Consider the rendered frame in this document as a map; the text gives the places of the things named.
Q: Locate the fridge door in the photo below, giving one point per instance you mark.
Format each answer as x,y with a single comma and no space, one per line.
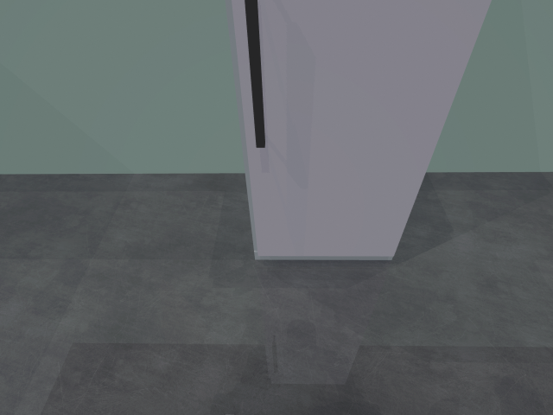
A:
355,93

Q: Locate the handle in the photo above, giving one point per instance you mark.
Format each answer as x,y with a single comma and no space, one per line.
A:
251,12

